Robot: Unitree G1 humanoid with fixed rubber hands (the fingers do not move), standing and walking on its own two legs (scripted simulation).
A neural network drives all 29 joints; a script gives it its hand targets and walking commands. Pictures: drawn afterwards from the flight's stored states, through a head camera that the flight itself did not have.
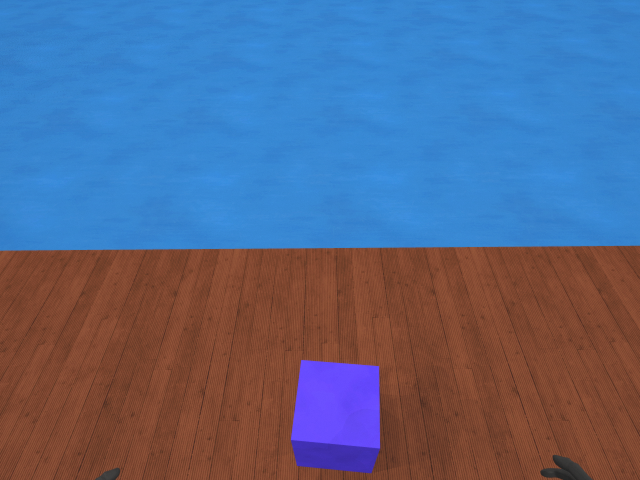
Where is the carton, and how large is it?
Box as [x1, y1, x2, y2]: [291, 360, 379, 472]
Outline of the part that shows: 301,360 291,435 291,442 297,465 371,472 379,449 378,366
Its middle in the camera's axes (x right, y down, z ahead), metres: +0.05 +0.50 +1.07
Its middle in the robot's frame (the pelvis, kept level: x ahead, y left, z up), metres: +0.41 -0.02 -0.66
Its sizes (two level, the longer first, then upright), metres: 0.210 0.200 0.250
